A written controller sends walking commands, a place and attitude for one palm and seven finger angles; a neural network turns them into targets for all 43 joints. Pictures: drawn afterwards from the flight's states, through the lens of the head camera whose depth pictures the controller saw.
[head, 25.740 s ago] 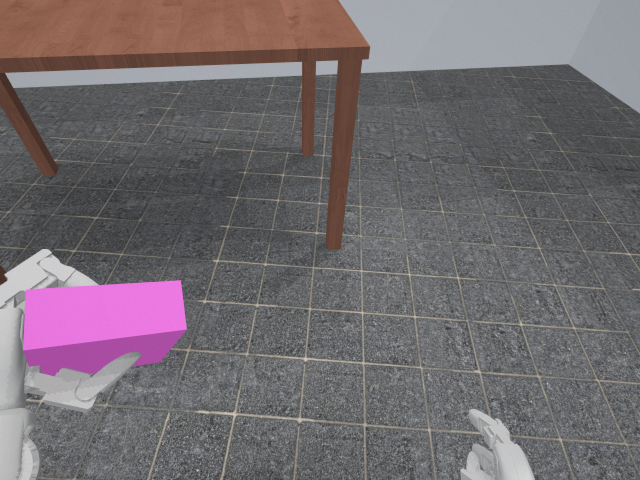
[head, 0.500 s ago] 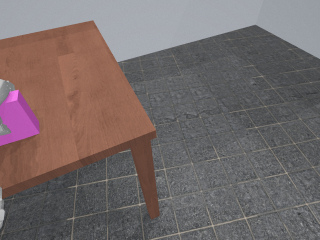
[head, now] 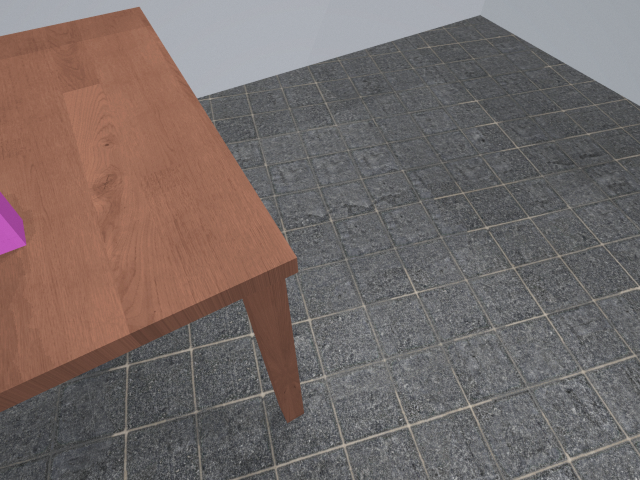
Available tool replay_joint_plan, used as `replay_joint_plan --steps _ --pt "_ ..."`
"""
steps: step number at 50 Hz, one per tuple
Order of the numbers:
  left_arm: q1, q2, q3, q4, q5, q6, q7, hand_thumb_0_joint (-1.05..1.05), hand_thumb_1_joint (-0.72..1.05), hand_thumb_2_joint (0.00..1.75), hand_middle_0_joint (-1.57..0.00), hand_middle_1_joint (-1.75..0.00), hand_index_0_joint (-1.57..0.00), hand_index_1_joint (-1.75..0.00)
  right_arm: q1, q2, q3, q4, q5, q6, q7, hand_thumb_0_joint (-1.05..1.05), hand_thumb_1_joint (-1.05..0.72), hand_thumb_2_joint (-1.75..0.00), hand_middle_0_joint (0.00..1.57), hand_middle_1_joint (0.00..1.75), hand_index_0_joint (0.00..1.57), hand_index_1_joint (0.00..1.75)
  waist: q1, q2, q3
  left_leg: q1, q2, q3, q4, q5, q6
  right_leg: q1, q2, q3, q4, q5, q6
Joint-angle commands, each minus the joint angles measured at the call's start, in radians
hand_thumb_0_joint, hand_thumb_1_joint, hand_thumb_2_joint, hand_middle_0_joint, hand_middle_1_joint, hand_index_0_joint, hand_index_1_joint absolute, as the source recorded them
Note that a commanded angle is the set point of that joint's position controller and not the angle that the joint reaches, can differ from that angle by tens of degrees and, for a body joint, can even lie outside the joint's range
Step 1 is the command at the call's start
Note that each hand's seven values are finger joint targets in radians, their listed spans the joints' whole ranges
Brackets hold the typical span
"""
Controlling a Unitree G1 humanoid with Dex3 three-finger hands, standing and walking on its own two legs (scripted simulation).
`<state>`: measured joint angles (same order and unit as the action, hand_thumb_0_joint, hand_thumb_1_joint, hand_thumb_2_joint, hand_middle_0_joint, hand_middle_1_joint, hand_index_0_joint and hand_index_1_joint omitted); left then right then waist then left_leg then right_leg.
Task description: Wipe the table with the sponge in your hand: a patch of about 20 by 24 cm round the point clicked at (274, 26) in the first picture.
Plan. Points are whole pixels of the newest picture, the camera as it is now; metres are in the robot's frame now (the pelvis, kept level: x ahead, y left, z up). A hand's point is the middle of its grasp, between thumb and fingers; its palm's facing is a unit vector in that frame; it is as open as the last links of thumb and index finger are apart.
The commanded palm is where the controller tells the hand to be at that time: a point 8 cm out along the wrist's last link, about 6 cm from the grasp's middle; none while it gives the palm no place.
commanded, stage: wipe forward along the first lane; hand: left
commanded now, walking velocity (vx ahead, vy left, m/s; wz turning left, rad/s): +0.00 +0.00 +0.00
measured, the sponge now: out of the picture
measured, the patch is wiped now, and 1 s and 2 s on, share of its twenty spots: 0.45 0.45 0.60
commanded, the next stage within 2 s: slide across to the middle lane in 0.20 s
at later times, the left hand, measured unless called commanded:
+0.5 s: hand out of the picture +0.41 +0.46 +0.15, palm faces -0.16 +0.04 -0.99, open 9.3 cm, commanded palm +0.41 +0.44 +0.20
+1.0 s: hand out of the picture +0.44 +0.40 +0.16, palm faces -0.10 +0.02 -0.99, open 9.3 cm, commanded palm +0.43 +0.39 +0.21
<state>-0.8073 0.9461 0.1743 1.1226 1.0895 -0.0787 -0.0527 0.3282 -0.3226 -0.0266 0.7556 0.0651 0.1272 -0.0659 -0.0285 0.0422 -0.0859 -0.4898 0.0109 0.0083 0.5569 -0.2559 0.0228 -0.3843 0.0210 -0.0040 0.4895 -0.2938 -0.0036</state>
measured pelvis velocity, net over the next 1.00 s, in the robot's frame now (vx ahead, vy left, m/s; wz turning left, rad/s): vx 0.02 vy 0.01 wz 0.01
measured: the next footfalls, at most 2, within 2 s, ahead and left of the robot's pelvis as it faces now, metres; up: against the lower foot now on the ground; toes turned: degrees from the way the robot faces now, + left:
none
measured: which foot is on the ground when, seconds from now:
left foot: down 0.00-1.00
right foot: down 0.00-1.00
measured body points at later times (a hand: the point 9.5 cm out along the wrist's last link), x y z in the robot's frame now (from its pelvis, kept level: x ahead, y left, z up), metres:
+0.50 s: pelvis +0.01 +0.01 +0.00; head +0.09 +0.02 +0.44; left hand +0.41 +0.45 +0.21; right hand +0.04 -0.28 -0.13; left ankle +0.00 +0.10 -0.73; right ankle -0.04 -0.12 -0.73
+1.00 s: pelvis +0.02 +0.01 +0.00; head +0.07 +0.00 +0.45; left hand +0.44 +0.40 +0.21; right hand +0.08 -0.26 -0.13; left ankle +0.00 +0.10 -0.73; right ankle -0.04 -0.12 -0.73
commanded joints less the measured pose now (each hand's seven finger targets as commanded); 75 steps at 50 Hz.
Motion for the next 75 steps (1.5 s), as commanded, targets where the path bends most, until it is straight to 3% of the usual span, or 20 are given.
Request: replay_joint_plan --steps 1,5,7,9,11,13,15,18,31,38,46,48,51,53,57,58,68,70,73,75 --pt "-0.22 0.268 0.015 -0.079 0.021 0.004 0.025 0.0 0.1 1.3 -1.2 -1.6 -1.2 -1.6 0.061 -0.178 -0.06 -0.082 -0.003 -0.017 -0.013 0.0 -0.9 -0.9 0.2 0.3 0.2 0.3 -0.003 -0.016 -0.209 0.146 -0.036 0.008 -0.023 0.26 0.029 0.048 0.04 -0.002 -0.029 0.27 -0.046" --pt "-0.285 0.319 0.03 -0.043 0.027 0.013 0.029 0.0 0.1 1.3 -1.2 -1.6 -1.2 -1.6 0.079 -0.184 -0.056 -0.074 0.0 -0.013 -0.017 0.0 -0.9 -0.9 0.2 0.3 0.2 0.3 -0.02 -0.029 -0.201 0.125 -0.038 0.004 -0.017 0.239 0.03 0.033 0.04 0.0 -0.03 0.253 -0.044" --pt "-0.309 0.284 -0.008 -0.042 0.03 0.017 0.025 0.0 0.1 1.3 -1.2 -1.6 -1.2 -1.6 0.081 -0.181 -0.054 -0.075 -0.001 -0.014 -0.016 0.0 -0.9 -0.9 0.2 0.3 0.2 0.3 -0.029 -0.008 -0.201 0.137 -0.035 0.007 -0.013 0.241 0.029 0.017 0.04 -0.001 -0.027 0.252 -0.044" --pt "-0.334 0.343 0.019 -0.027 0.046 0.018 0.018 0.0 0.1 1.3 -1.2 -1.6 -1.2 -1.6 0.094 -0.187 -0.051 -0.072 -0.003 -0.008 -0.019 0.0 -0.9 -0.9 0.2 0.3 0.2 0.3 -0.027 -0.005 -0.229 0.138 -0.034 0.003 -0.008 0.26 0.029 0.025 0.042 0.001 -0.021 0.261 -0.046" --pt "-0.346 0.305 -0.019 -0.022 0.049 0.02 0.008 0.0 0.1 1.3 -1.2 -1.6 -1.2 -1.6 0.095 -0.183 -0.049 -0.077 -0.003 -0.006 -0.021 0.0 -0.9 -0.9 0.2 0.3 0.2 0.3 -0.038 0.008 -0.211 0.14 -0.033 0.005 0.0 0.262 0.028 0.004 0.042 -0.001 -0.021 0.259 -0.045" --pt "-0.379 0.363 0.009 -0.022 0.061 0.012 -0.004 0.0 0.1 1.3 -1.2 -1.6 -1.2 -1.6 0.105 -0.19 -0.045 -0.073 -0.006 -0.003 -0.026 0.0 -0.9 -0.9 0.2 0.3 0.2 0.3 -0.035 0.027 -0.231 0.145 -0.029 0.001 0.002 0.277 0.026 0.004 0.044 0.002 -0.019 0.266 -0.049" --pt "-0.345 0.346 0.005 0.001 0.056 0.007 -0.01 0.0 0.1 1.3 -1.2 -1.6 -1.2 -1.6 0.113 -0.184 -0.046 -0.082 -0.005 -0.001 -0.027 0.0 -0.9 -0.9 0.2 0.3 0.2 0.3 -0.033 -0.003 -0.232 0.138 -0.031 0.005 0.014 0.291 0.028 0.01 0.045 -0.001 -0.013 0.283 -0.046" --pt "-0.373 0.343 0.011 -0.08 0.052 -0.015 -0.019 0.0 0.1 1.3 -1.2 -1.6 -1.2 -1.6 0.123 -0.181 -0.054 -0.086 -0.011 0.01 -0.025 0.0 -0.9 -0.9 0.2 0.3 0.2 0.3 -0.027 0.049 -0.3 0.19 -0.027 0.001 0.026 0.372 0.026 0.017 0.046 -0.002 -0.004 0.328 -0.052" --pt "-0.475 0.223 -0.057 -0.19 -0.01 0.015 -0.008 0.0 0.1 1.3 -1.2 -1.6 -1.2 -1.6 0.11 -0.16 -0.06 -0.069 -0.01 0.013 -0.01 0.0 -0.9 -0.9 0.2 0.3 0.2 0.3 -0.041 0.108 -0.314 0.312 -0.013 -0.024 0.014 0.468 0.021 -0.012 0.049 -0.019 -0.024 0.293 -0.054" --pt "-0.481 0.315 0.034 -0.249 -0.003 0.059 0.017 0.0 0.1 1.3 -1.2 -1.6 -1.2 -1.6 0.061 -0.161 -0.05 -0.094 -0.015 0.018 0.002 0.0 -0.9 -0.9 0.2 0.3 0.2 0.3 -0.001 0.13 -0.376 0.315 -0.016 -0.019 -0.009 0.545 0.017 0.094 0.044 -0.016 -0.03 0.365 -0.055" --pt "-0.513 0.195 -0.055 -0.215 0.003 0.124 0.048 0.0 0.1 1.3 -1.2 -1.6 -1.2 -1.6 0.032 -0.149 -0.044 -0.099 -0.011 0.002 0.011 0.0 -0.9 -0.9 0.2 0.3 0.2 0.3 -0.031 0.083 -0.33 0.313 -0.018 -0.016 -0.027 0.465 0.021 0.086 0.044 -0.021 -0.045 0.326 -0.046" --pt "-0.552 0.234 -0.033 -0.195 0.005 0.135 0.047 0.0 0.1 1.3 -1.2 -1.6 -1.2 -1.6 0.03 -0.157 -0.04 -0.087 -0.013 -0.001 0.005 0.0 -0.9 -0.9 0.2 0.3 0.2 0.3 -0.033 0.062 -0.319 0.287 -0.021 -0.014 -0.047 0.416 0.021 0.108 0.041 -0.016 -0.057 0.325 -0.049" --pt "-0.604 0.174 -0.105 -0.168 0.017 0.148 0.043 0.0 0.1 1.3 -1.2 -1.6 -1.2 -1.6 0.036 -0.151 -0.038 -0.075 -0.009 -0.015 0.002 0.0 -0.9 -0.9 0.2 0.3 0.2 0.3 -0.059 0.071 -0.285 0.29 -0.021 -0.013 -0.05 0.373 0.023 0.073 0.039 -0.017 -0.061 0.295 -0.045" --pt "-0.579 0.222 -0.058 -0.196 0.022 0.138 0.035 0.0 0.1 1.3 -1.2 -1.6 -1.2 -1.6 0.039 -0.151 -0.04 -0.08 -0.016 -0.02 0.001 0.0 -0.9 -0.9 0.2 0.3 0.2 0.3 -0.03 0.094 -0.353 0.307 -0.022 -0.009 -0.052 0.413 0.021 0.128 0.037 -0.006 -0.063 0.338 -0.051" --pt "-0.45 0.152 -0.075 -0.207 0.002 0.127 0.027 0.0 0.1 1.3 -1.2 -1.6 -1.2 -1.6 0.022 -0.14 -0.043 -0.099 -0.013 -0.018 0.006 0.0 -0.9 -0.9 0.2 0.3 0.2 0.3 -0.018 0.07 -0.327 0.3 -0.025 0.006 -0.04 0.44 0.027 0.147 0.034 -0.008 -0.054 0.384 -0.045" --pt "-0.415 0.171 -0.047 -0.2 -0.006 0.127 0.024 0.0 0.1 1.3 -1.2 -1.6 -1.2 -1.6 0.02 -0.143 -0.043 -0.098 -0.014 -0.013 0.007 0.0 -0.9 -0.9 0.2 0.3 0.2 0.3 -0.006 0.056 -0.329 0.289 -0.024 0.003 -0.048 0.447 0.025 0.168 0.033 -0.007 -0.059 0.394 -0.048" --pt "-0.242 0.151 -0.014 -0.269 -0.05 0.18 0.037 0.0 0.1 1.3 -1.2 -1.6 -1.2 -1.6 -0.049 -0.149 -0.044 -0.111 -0.002 -0.008 0.019 0.0 -0.9 -0.9 0.2 0.3 0.2 0.3 0.02 0.003 -0.289 0.243 -0.035 0.025 -0.059 0.401 0.032 0.244 0.024 0.001 -0.05 0.454 -0.039" --pt "-0.225 0.082 -0.07 -0.304 -0.06 0.195 0.031 0.0 0.1 1.3 -1.2 -1.6 -1.2 -1.6 -0.066 -0.142 -0.042 -0.12 0.002 -0.012 0.019 0.0 -0.9 -0.9 0.2 0.3 0.2 0.3 0.012 0.01 -0.268 0.256 -0.036 0.025 -0.058 0.404 0.035 0.221 0.024 -0.005 -0.049 0.444 -0.036" --pt "-0.17 0.112 -0.033 -0.351 -0.073 0.22 0.02 0.0 0.1 1.3 -1.2 -1.6 -1.2 -1.6 -0.088 -0.149 -0.04 -0.129 0.0 -0.011 0.021 0.0 -0.9 -0.9 0.2 0.3 0.2 0.3 0.031 -0.004 -0.281 0.259 -0.038 0.022 -0.059 0.422 0.035 0.255 0.022 0.0 -0.046 0.477 -0.039" --pt "-0.112 0.074 -0.05 -0.362 -0.084 0.233 0.013 0.0 0.1 1.3 -1.2 -1.6 -1.2 -1.6 -0.106 -0.143 -0.037 -0.137 0.004 -0.012 0.022 0.0 -0.9 -0.9 0.2 0.3 0.2 0.3 0.029 -0.035 -0.255 0.253 -0.038 0.026 -0.056 0.408 0.038 0.249 0.02 -0.005 -0.043 0.476 -0.033"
